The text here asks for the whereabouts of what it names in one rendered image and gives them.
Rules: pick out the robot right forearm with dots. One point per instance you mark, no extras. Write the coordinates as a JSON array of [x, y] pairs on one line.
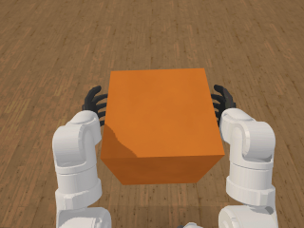
[[252, 150]]

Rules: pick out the robot right upper arm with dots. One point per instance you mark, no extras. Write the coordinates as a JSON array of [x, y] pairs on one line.
[[240, 216]]

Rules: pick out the robot left hand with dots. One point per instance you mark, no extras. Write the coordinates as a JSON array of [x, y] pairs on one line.
[[90, 102]]

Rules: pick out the robot left upper arm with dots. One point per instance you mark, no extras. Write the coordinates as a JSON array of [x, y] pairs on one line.
[[91, 217]]

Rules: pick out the robot left forearm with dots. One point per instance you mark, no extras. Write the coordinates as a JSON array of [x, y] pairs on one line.
[[74, 155]]

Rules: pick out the robot right hand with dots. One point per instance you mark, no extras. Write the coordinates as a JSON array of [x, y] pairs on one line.
[[226, 101]]

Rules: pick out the carton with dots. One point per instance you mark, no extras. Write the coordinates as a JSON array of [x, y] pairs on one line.
[[160, 126]]

